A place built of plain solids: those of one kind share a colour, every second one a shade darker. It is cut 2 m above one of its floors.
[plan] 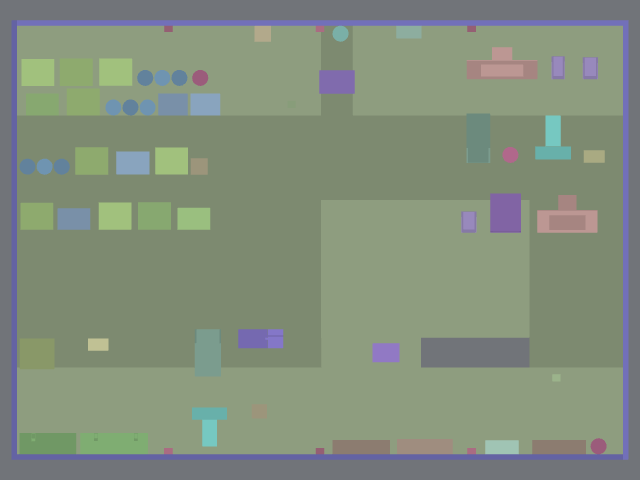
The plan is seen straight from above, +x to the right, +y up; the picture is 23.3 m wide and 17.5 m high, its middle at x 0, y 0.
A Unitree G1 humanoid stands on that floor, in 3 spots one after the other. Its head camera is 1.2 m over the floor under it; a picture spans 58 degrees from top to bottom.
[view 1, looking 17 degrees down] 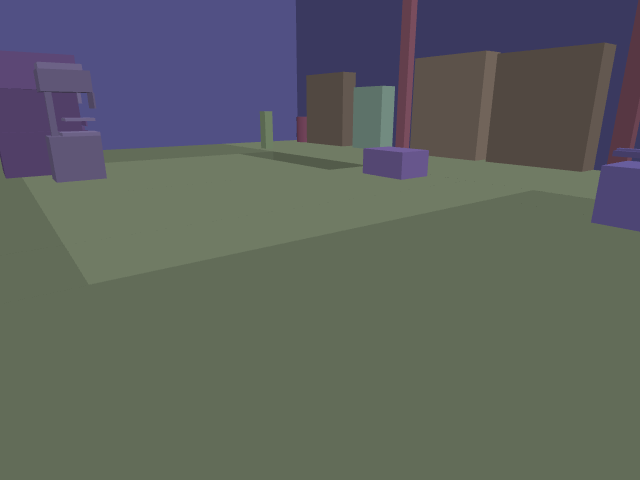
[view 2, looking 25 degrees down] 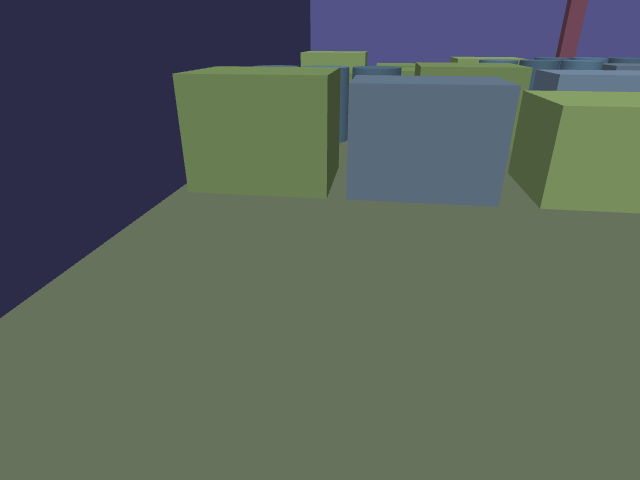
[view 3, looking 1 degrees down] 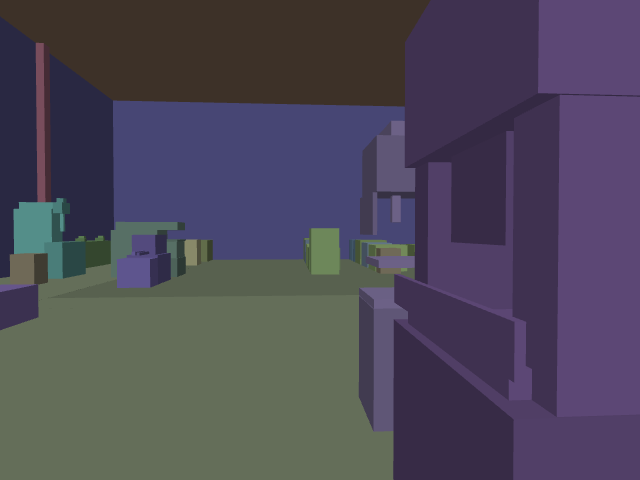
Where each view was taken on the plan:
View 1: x -3.21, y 1.86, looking -37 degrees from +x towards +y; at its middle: floor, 4.10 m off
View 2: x -9.31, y -2.96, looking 98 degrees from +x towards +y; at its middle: floor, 2.84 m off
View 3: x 8.26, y -0.23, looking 176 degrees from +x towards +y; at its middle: pallet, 12.29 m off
